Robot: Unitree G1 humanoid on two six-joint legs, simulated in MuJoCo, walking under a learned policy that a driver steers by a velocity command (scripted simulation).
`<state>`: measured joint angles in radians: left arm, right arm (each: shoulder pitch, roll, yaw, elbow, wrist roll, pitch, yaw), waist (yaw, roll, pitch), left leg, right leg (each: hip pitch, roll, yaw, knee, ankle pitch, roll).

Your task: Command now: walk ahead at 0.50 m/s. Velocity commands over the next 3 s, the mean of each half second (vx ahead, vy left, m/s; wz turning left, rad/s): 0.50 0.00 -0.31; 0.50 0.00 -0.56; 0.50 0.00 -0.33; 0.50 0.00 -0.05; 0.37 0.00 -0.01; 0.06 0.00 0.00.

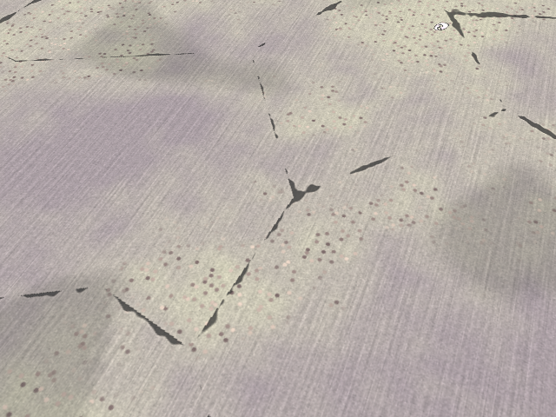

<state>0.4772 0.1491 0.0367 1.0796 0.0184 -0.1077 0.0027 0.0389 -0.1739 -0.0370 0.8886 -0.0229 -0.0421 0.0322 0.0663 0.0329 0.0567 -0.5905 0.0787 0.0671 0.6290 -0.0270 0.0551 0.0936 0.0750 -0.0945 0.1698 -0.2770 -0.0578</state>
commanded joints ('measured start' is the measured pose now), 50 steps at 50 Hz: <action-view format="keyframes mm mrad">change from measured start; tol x32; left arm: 1 61 148 27 -8 6 -3 13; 27 -493 64 16 -272 14 82 -62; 50 -16 243 66 -196 -21 40 -3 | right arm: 1 -74 -69 -16 -79 0 -23 -4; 6 478 -287 -94 63 -49 -56 -33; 50 -32 -143 -30 -185 -19 15 -10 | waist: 1 -27 -108 62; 6 -178 216 -362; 50 -1 -88 -19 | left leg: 1 -6 -33 20 -65 -68 36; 4 384 -113 47 -177 -86 89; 6 965 369 -589 -272 -217 261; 12 428 202 -197 -477 -108 96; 31 734 204 217 -153 856 54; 33 610 191 228 235 680 31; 35 -63 -111 80 868 -550 -55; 50 -167 13 -66 229 -34 -111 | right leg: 1 28 -308 111 40 627 -132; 4 -31 -259 74 393 878 -89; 7 -675 -52 135 1158 -193 -43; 23 -762 -159 22 633 297 -12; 32 -437 15 -101 423 16 -156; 35 200 -434 827 140 29 -421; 50 -102 -183 387 47 493 -164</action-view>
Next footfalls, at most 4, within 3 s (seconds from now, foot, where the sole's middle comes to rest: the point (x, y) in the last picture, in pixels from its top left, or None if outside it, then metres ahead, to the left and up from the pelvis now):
0.10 left None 0.23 0.11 -0.78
0.66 right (351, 414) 0.47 -0.10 -0.78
1.24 left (361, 276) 0.85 -0.13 -0.78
1.78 right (475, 258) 0.92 -0.45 -0.78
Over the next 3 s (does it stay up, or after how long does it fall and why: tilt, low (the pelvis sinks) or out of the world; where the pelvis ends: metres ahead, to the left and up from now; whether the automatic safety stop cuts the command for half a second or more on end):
stays up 1.16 -0.52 0.01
